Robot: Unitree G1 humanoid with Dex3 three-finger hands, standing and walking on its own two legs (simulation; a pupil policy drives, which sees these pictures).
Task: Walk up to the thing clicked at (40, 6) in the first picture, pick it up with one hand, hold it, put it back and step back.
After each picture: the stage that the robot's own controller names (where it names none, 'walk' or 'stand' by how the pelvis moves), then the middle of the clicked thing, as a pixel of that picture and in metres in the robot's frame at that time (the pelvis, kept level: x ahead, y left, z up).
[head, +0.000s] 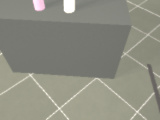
stand; out of the picture +1.05 +0.31 -0.02
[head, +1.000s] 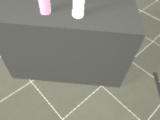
walk; out of the picture +0.95 +0.24 +0.00
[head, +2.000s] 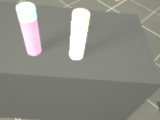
stand; (30, 31) +0.59 +0.23 -0.01
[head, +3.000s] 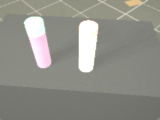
stand; (39, 45) +0.55 +0.22 -0.01
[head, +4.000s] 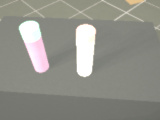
stand; (36, 49) +0.52 +0.22 -0.02
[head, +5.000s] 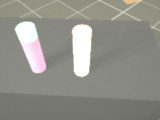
stand; (33, 50) +0.52 +0.23 -0.02
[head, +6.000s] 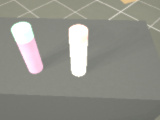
stand; (29, 50) +0.52 +0.24 -0.02
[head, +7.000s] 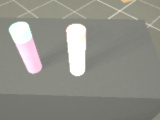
stand; (28, 50) +0.52 +0.25 -0.02
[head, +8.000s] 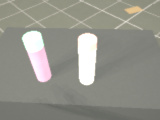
rise first; (38, 59) +0.50 +0.22 -0.02
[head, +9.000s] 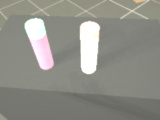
go down; (41, 46) +0.53 +0.22 -0.02
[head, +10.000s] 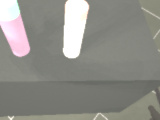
go down; (14, 29) +0.53 +0.20 +0.01
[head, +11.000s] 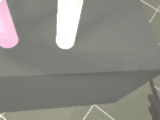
go down; out of the picture +0.53 +0.21 +0.05
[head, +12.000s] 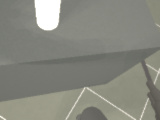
close in; out of the picture +0.55 +0.23 +0.10
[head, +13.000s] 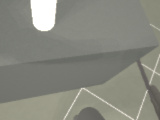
close; out of the picture +0.58 +0.24 +0.10
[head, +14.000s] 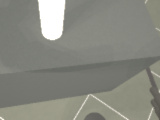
lift; out of the picture +0.53 +0.24 +0.09
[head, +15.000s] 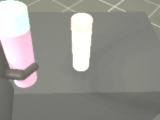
lift; (19, 51) +0.36 +0.18 +0.16
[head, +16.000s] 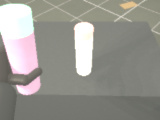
hold; (22, 55) +0.32 +0.17 +0.19
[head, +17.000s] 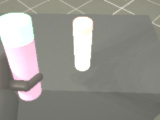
hold; (23, 62) +0.32 +0.17 +0.15
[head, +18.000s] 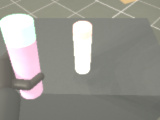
crouch; (25, 62) +0.33 +0.17 +0.15
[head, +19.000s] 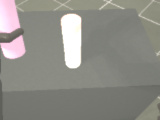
crouch; (5, 18) +0.47 +0.20 +0.18
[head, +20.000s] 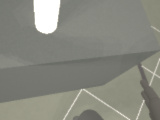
lower; out of the picture +0.57 +0.22 +0.09
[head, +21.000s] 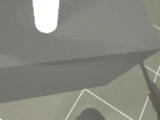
lower; out of the picture +0.57 +0.22 +0.10
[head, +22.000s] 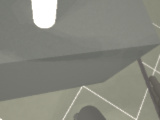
lower; out of the picture +0.58 +0.22 +0.10
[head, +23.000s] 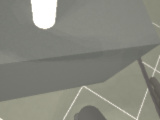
lower; out of the picture +0.58 +0.23 +0.10
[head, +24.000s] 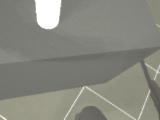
rest; out of the picture +0.58 +0.22 +0.10
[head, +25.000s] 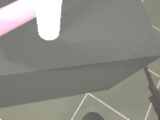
withdraw; (26, 9) +0.59 +0.08 -0.01
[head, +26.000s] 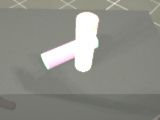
sink last; (70, 50) +0.54 +0.05 -0.05
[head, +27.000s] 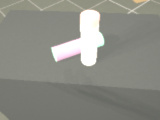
stand; (78, 46) +0.60 +0.06 -0.06
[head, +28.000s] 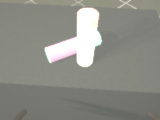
stand; (73, 46) +0.56 +0.06 -0.05
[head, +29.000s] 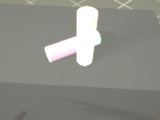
stand; (73, 45) +0.57 +0.05 -0.05
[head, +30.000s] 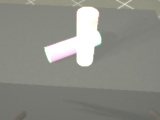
stand; (73, 45) +0.56 +0.05 -0.05
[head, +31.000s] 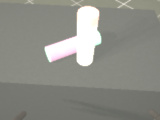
stand; (73, 45) +0.56 +0.05 -0.05
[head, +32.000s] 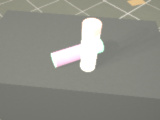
stand; (77, 52) +0.57 +0.04 -0.08
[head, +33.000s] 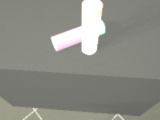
walk; (78, 35) +0.61 +0.03 -0.09
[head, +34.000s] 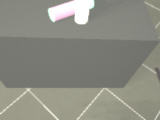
walk; (71, 8) +0.81 +0.06 -0.10
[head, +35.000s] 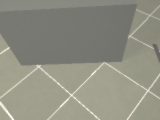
walk; out of the picture +1.13 +0.18 -0.09
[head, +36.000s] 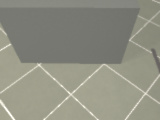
stand; out of the picture +1.16 +0.09 -0.09
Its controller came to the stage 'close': yes
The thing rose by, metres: 0.22
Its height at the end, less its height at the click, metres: -0.09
